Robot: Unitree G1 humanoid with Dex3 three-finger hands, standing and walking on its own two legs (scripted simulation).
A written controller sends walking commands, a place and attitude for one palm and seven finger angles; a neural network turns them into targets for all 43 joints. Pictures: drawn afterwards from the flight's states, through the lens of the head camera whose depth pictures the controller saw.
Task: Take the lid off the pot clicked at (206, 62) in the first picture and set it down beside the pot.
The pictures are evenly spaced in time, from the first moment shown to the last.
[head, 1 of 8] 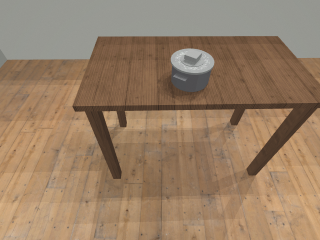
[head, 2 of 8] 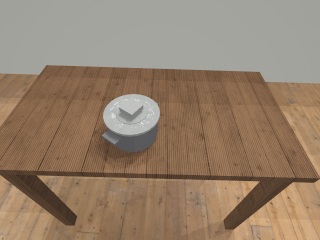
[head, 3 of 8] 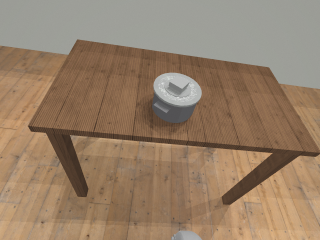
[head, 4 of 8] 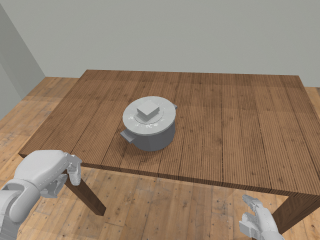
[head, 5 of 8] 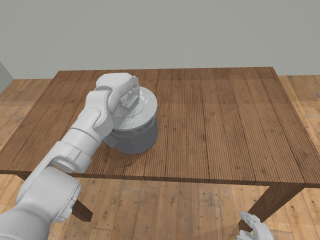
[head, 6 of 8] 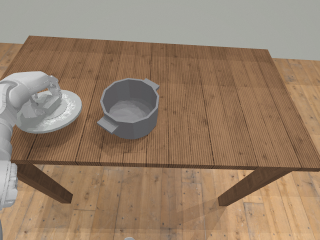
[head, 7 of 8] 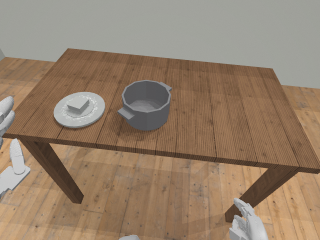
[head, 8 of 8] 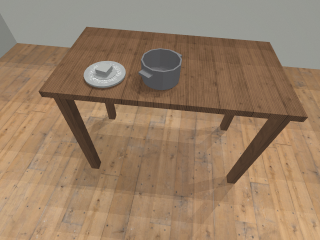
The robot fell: no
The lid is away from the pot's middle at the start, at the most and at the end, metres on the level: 0.00 0.24 0.23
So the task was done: yes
